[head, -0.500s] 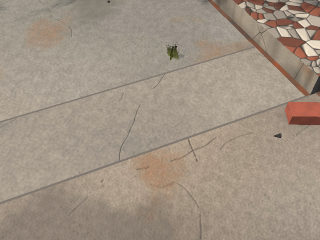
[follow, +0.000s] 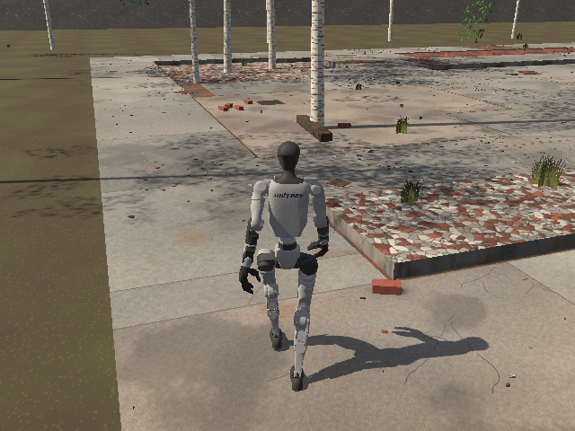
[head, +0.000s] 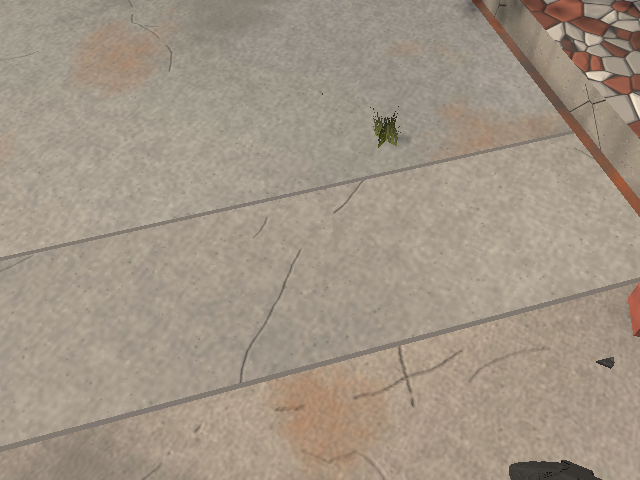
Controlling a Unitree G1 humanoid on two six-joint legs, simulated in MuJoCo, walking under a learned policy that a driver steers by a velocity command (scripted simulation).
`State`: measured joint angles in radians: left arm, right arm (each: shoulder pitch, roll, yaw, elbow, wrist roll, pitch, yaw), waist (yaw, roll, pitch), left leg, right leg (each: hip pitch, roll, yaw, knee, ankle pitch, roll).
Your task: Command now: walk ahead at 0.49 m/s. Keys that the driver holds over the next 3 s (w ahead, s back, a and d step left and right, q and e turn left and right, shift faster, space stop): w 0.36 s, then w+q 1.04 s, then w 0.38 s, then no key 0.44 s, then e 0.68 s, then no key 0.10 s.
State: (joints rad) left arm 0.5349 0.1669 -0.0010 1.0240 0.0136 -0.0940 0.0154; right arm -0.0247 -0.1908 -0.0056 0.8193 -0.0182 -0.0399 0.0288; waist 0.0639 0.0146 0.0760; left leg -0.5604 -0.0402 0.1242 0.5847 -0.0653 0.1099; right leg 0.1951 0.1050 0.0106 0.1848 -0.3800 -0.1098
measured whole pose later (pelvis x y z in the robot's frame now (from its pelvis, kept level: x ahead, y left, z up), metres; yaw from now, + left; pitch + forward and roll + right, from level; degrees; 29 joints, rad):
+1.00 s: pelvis +0.53 -0.02 +0.02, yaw +18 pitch +0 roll -1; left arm 0.44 0.19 0.04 0.99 0.02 -0.11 0.01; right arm 0.06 -0.22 -0.05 0.84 -0.03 -0.01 0.06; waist 0.04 0.03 0.05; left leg -0.65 0.08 0.06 0.78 -0.02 0.08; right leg 0.04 0.02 -0.28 0.24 -0.29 -0.03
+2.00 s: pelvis +0.99 +0.23 +0.02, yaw +39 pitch +0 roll +0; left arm 0.35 0.21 0.02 0.94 0.01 -0.08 -0.01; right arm 0.18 -0.24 -0.03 0.86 -0.03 -0.04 0.01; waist 0.02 0.04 0.07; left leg -0.56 0.03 -0.02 0.86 -0.20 0.02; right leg -0.12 0.06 -0.06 0.29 -0.16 -0.08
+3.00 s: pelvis +1.01 +0.26 +0.02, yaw +16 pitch +2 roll +1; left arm 0.25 0.28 0.08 0.84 0.02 0.04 0.01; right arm 0.13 -0.26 -0.05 0.85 0.00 0.03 -0.04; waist 0.03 -0.01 0.05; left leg -0.36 -0.04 -0.05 0.75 -0.41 -0.02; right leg -0.27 0.12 0.17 0.43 -0.16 -0.07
